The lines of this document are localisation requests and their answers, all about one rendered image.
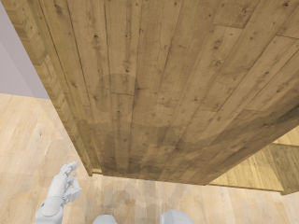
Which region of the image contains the left robot hand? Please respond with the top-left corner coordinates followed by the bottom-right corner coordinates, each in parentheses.
top-left (46, 161), bottom-right (82, 204)

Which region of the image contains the robot thigh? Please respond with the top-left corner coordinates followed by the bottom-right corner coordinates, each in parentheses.
top-left (159, 209), bottom-right (194, 224)
top-left (93, 215), bottom-right (118, 224)

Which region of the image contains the left robot forearm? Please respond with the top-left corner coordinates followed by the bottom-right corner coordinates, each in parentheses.
top-left (33, 197), bottom-right (64, 224)

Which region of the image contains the robot right thigh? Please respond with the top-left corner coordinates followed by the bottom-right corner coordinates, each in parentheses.
top-left (159, 209), bottom-right (194, 224)

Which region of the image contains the robot left thigh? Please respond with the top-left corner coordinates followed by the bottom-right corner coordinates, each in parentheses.
top-left (93, 215), bottom-right (118, 224)

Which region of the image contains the wardrobe door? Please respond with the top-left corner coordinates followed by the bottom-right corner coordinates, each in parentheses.
top-left (52, 0), bottom-right (299, 186)
top-left (27, 0), bottom-right (101, 170)

